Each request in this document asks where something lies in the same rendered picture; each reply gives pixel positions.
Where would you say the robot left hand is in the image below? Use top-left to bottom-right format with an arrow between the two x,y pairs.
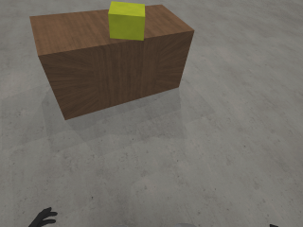
28,207 -> 58,227

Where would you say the pedestal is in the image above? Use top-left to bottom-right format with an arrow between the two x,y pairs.
29,4 -> 195,120

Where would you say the carton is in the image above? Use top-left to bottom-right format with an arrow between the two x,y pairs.
108,1 -> 146,41

